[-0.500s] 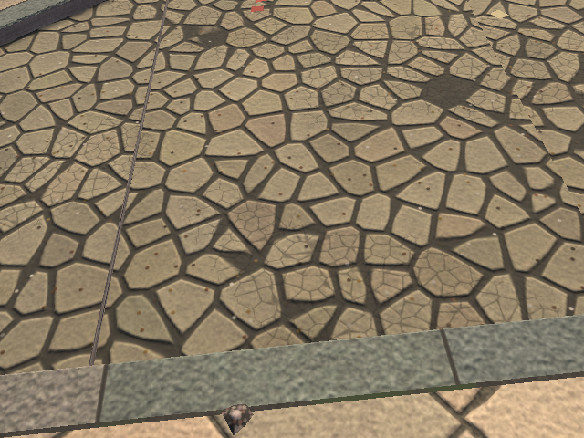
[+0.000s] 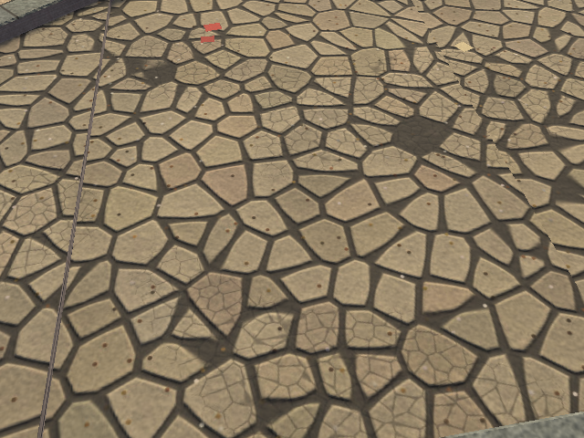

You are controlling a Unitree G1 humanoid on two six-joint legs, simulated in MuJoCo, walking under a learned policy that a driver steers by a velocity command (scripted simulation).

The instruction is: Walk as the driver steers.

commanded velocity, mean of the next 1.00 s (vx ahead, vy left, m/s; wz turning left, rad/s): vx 0.50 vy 0.00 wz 0.27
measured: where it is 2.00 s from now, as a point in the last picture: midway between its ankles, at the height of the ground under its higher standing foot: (184, 270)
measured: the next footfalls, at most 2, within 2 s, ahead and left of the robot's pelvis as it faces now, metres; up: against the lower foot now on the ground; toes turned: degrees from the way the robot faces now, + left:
right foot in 0.24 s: +0.34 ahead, -0.14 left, +0.00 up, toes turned -2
left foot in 0.90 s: +0.71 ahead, +0.15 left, -0.11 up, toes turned +19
